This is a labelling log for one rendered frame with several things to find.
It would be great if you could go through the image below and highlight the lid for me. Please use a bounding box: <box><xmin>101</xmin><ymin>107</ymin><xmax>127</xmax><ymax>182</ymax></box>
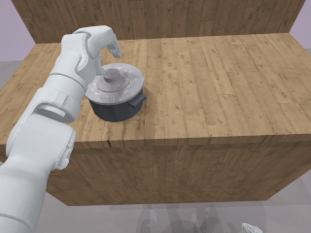
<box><xmin>85</xmin><ymin>63</ymin><xmax>144</xmax><ymax>106</ymax></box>

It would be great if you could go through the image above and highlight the robot left hand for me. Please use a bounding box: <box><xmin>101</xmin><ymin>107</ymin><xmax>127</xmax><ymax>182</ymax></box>
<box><xmin>76</xmin><ymin>25</ymin><xmax>121</xmax><ymax>76</ymax></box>

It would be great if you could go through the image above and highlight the knob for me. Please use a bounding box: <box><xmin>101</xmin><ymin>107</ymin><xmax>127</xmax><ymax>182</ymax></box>
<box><xmin>103</xmin><ymin>68</ymin><xmax>121</xmax><ymax>83</ymax></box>

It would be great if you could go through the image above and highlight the table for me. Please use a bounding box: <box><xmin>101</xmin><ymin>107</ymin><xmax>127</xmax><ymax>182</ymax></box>
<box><xmin>0</xmin><ymin>0</ymin><xmax>311</xmax><ymax>207</ymax></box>

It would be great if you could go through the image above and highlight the robot left forearm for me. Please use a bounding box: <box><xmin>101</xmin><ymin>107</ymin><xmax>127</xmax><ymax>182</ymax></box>
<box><xmin>6</xmin><ymin>29</ymin><xmax>101</xmax><ymax>157</ymax></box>

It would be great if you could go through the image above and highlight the left robot upper arm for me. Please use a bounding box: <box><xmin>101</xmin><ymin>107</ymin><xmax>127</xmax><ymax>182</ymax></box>
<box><xmin>0</xmin><ymin>113</ymin><xmax>77</xmax><ymax>233</ymax></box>

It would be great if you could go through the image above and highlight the pot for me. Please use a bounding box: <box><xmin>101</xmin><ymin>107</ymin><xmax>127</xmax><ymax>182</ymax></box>
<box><xmin>88</xmin><ymin>88</ymin><xmax>147</xmax><ymax>122</ymax></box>

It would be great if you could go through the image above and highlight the robot right hand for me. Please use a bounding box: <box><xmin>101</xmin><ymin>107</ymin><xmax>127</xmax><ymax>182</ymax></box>
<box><xmin>241</xmin><ymin>222</ymin><xmax>262</xmax><ymax>233</ymax></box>

